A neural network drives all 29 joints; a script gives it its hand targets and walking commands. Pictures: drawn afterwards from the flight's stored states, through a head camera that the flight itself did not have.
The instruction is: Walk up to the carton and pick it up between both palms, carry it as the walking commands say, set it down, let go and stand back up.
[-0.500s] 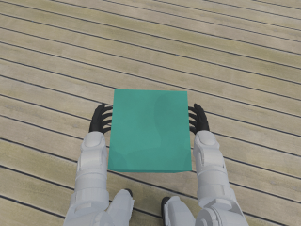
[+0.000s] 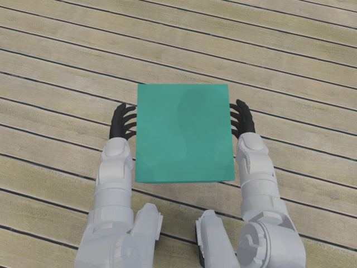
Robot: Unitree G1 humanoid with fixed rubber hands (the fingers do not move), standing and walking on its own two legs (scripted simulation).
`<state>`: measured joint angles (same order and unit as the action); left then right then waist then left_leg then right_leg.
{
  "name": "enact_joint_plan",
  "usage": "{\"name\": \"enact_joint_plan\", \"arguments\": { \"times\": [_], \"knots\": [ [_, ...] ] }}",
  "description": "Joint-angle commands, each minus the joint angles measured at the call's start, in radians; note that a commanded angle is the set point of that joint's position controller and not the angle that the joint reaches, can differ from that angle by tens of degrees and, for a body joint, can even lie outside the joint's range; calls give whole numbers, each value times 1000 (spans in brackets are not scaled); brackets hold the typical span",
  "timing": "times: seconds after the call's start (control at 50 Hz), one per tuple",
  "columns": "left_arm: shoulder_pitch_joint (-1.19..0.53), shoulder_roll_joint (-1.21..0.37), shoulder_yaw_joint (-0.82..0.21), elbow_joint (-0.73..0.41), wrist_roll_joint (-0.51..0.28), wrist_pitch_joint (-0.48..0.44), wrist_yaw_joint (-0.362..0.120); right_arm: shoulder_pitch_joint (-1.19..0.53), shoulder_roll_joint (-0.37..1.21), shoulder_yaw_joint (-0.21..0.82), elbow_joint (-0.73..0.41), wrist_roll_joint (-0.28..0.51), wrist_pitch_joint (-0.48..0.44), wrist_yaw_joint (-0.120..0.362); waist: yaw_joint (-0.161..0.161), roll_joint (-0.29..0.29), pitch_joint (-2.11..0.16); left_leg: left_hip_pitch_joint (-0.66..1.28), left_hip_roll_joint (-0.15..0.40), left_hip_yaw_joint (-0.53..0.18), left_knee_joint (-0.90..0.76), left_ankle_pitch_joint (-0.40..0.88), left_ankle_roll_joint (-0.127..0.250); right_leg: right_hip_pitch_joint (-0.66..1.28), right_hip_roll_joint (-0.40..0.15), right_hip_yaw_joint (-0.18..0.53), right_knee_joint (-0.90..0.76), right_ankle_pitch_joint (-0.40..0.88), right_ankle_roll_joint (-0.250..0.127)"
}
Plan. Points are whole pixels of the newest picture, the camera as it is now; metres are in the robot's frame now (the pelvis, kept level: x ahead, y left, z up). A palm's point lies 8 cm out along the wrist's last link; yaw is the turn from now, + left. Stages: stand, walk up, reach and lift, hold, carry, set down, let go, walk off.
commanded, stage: set down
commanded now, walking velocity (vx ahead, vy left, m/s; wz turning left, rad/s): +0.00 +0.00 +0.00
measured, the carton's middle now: (181, 142) +0.40 +0.01 -0.14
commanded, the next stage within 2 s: none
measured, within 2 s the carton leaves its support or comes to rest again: neither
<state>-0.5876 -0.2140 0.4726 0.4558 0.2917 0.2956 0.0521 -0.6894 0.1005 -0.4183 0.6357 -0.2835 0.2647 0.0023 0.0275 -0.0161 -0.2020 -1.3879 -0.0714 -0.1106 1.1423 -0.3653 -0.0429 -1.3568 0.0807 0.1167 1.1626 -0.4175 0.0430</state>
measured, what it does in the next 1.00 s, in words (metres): lowers itself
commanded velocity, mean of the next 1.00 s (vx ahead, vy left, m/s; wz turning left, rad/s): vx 0.00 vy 0.00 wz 0.00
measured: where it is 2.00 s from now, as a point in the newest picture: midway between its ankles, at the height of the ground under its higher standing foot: (175, 247)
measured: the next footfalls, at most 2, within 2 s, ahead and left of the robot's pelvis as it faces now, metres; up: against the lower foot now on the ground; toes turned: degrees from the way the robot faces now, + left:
none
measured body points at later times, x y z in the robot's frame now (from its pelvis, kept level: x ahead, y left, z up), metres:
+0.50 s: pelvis -0.02 -0.02 -0.08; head +0.22 -0.02 +0.31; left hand +0.41 +0.15 -0.16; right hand +0.45 -0.14 -0.16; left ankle +0.07 +0.13 -0.62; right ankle +0.05 -0.14 -0.62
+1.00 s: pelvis -0.03 -0.01 -0.15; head +0.25 -0.02 +0.21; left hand +0.44 +0.16 -0.25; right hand +0.47 -0.13 -0.25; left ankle +0.07 +0.13 -0.62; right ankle +0.05 -0.14 -0.62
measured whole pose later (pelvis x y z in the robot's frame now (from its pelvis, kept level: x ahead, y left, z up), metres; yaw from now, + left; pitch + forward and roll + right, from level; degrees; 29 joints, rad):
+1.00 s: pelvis -0.03 -0.01 -0.15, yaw +0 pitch +46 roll +1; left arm -0.93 -0.07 0.50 0.63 0.19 0.25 0.09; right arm -1.04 -0.03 -0.36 0.81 -0.19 0.24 -0.08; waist 0.05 -0.02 -0.16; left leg -1.99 -0.11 -0.12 1.68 -0.49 -0.10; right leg -1.98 0.16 0.11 1.72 -0.54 0.06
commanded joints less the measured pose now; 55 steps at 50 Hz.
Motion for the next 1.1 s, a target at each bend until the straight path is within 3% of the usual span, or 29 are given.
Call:
{"name": "enact_joint_plan", "arguments": {
  "times": [0.0,0.2,0.46,0.64,1.08],
  "knots": [
    [-579,-907,-613,98,-132,-17,-209,-495,951,530,100,121,-19,256,4,22,-751,504,-82,100,-55,263,-13,223,101,-125,-60,197,-45],
    [-686,-865,-598,117,-152,-32,-186,-583,936,519,136,142,-25,227,10,8,-828,363,-91,132,63,213,-23,137,106,-129,46,159,-27],
    [-785,-775,-522,173,-161,-56,-194,-679,922,502,174,149,-38,158,33,-49,-870,142,-99,170,213,178,-19,99,103,-119,148,153,-7],
    [-859,-739,-510,182,-184,-69,-194,-751,890,507,170,161,-51,124,40,-59,-915,51,-101,188,307,178,-23,57,110,-126,231,160,-2],
    [-1052,-713,-502,189,-213,-61,-159,-941,795,487,197,193,-50,132,42,-29,-965,-26,-97,203,480,181,-33,-184,122,-178,435,120,-3]
  ]
}}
